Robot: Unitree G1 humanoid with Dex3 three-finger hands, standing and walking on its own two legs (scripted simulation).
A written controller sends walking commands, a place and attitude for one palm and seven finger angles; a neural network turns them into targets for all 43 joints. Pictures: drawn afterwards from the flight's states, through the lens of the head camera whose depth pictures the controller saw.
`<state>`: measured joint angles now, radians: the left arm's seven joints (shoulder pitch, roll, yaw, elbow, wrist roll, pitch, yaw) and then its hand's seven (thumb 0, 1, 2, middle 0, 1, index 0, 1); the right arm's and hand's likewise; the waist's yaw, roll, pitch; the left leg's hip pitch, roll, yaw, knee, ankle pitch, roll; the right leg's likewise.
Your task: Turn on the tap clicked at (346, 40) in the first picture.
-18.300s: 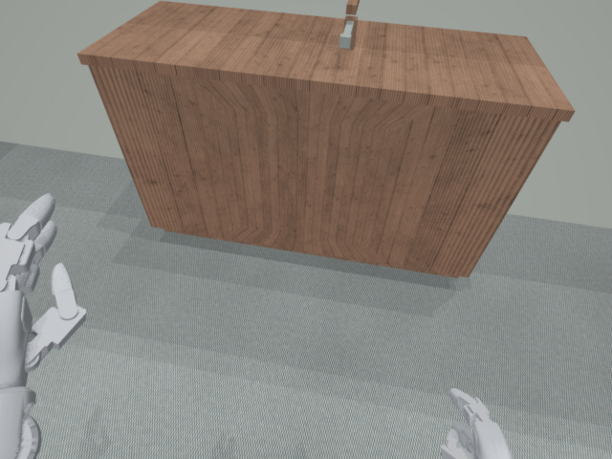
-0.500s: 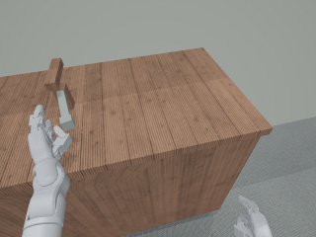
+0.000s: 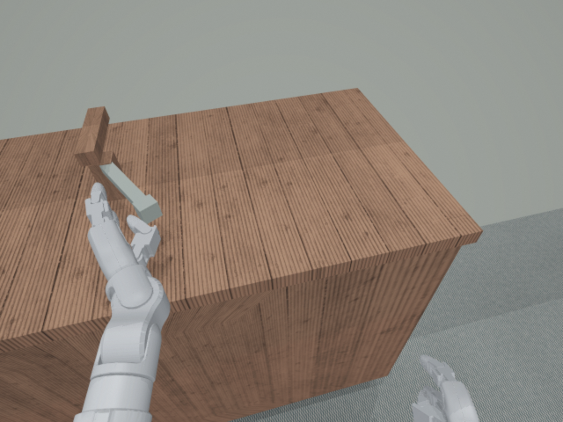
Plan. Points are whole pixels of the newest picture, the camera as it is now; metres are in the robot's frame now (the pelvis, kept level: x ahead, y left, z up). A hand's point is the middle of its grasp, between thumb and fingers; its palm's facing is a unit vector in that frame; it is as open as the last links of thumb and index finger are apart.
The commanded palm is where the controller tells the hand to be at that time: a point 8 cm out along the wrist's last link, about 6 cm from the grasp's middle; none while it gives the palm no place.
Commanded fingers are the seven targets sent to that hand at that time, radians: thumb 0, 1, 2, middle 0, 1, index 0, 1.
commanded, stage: push the lever round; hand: left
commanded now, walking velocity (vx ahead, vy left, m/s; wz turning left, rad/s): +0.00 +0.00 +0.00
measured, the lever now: (147, 209) +0.37 +0.23 +0.12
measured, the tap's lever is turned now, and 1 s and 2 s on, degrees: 30 52 76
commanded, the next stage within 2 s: lift the hand up off the lever in 1.70 s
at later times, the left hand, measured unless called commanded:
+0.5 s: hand (180, 219) +0.36 +0.18 +0.12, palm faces +0.70 -0.71 -0.05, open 7.6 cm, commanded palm +0.31 +0.20 +0.11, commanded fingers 0.00 0.90 0.90 -0.15 -0.15 -0.15 -0.15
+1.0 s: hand (196, 207) +0.39 +0.17 +0.11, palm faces +0.77 -0.63 -0.09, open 7.7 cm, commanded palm +0.34 +0.18 +0.11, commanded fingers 0.00 0.90 0.90 -0.15 -0.15 -0.15 -0.15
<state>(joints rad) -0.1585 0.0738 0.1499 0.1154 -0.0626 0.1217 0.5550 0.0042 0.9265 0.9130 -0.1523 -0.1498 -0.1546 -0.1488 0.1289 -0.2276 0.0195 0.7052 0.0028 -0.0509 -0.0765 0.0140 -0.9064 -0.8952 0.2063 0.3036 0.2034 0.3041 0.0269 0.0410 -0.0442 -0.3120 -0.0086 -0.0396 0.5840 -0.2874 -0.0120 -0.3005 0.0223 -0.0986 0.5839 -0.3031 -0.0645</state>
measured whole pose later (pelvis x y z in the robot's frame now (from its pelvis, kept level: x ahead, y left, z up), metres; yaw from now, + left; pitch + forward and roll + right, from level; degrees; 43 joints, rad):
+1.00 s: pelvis +0.00 -0.01 +0.00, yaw +0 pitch +4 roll +0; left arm -0.47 -0.06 0.18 0.40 0.04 0.20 0.87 0.00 0.92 0.91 -0.15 -0.15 -0.16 -0.15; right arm 0.12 -0.21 -0.03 0.77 -0.05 0.02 0.00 0.01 -0.91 -0.90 0.20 0.30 0.20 0.30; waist 0.01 0.03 -0.09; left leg -0.38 0.00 -0.05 0.61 -0.29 -0.03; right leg -0.37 0.03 -0.11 0.61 -0.31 -0.08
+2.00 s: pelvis +0.00 -0.02 -0.01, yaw +0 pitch +10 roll +1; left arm -0.82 0.02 0.36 0.78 0.10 0.12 0.95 0.02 0.91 0.90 -0.15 -0.15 -0.13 -0.14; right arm 0.23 -0.22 -0.05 0.80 -0.08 -0.01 0.03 0.01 -0.91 -0.90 0.20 0.30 0.20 0.30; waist -0.07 0.03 -0.13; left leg -0.53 0.01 -0.04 0.65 -0.30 -0.04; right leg -0.53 0.04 -0.10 0.66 -0.32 -0.09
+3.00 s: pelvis +0.01 -0.01 +0.00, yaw +0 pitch +5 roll +1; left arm -0.70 -0.04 0.27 0.52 0.04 0.31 0.90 0.02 0.90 0.90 -0.15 -0.15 -0.15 -0.15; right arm 0.16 -0.20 -0.03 0.80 -0.05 -0.02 0.02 0.01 -0.91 -0.90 0.20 0.30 0.20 0.30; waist 0.00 0.03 -0.11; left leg -0.36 0.00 -0.04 0.56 -0.28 -0.03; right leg -0.36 0.03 -0.10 0.57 -0.30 -0.08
